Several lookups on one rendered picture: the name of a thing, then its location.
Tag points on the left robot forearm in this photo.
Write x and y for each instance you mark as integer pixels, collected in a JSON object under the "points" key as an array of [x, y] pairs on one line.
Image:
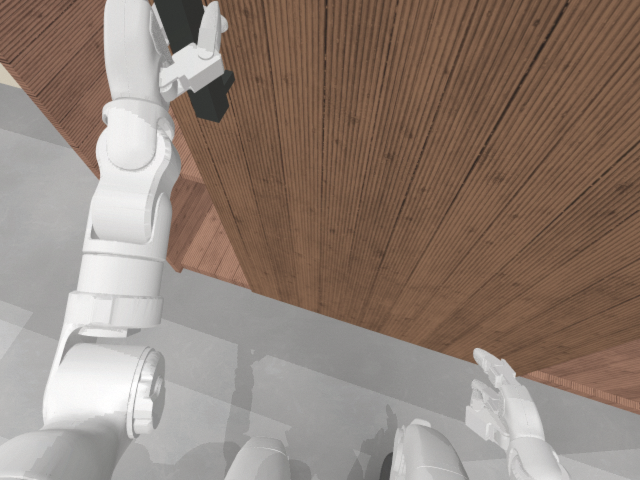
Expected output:
{"points": [[127, 230]]}

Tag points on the wardrobe door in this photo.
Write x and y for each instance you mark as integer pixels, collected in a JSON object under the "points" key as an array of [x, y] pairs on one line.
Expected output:
{"points": [[615, 370], [456, 174]]}

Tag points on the robot left hand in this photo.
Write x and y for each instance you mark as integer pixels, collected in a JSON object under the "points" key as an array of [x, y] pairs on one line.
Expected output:
{"points": [[136, 46]]}

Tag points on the robot right hand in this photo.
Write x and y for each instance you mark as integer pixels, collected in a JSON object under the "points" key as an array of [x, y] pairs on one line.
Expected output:
{"points": [[508, 414]]}

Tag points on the robot left thigh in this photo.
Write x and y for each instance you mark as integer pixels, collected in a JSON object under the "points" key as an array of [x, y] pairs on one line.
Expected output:
{"points": [[261, 458]]}

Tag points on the right robot forearm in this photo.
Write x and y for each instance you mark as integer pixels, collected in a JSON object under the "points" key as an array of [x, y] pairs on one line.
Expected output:
{"points": [[530, 458]]}

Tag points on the robot left upper arm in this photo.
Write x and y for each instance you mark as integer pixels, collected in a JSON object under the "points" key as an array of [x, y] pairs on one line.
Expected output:
{"points": [[102, 397]]}

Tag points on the robot thigh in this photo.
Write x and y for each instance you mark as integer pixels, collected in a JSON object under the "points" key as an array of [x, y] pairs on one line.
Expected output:
{"points": [[424, 453], [261, 458]]}

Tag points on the handle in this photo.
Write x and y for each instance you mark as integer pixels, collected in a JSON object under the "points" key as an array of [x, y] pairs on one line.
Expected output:
{"points": [[181, 20]]}

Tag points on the robot right thigh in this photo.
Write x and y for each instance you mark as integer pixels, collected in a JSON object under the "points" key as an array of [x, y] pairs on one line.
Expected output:
{"points": [[424, 453]]}

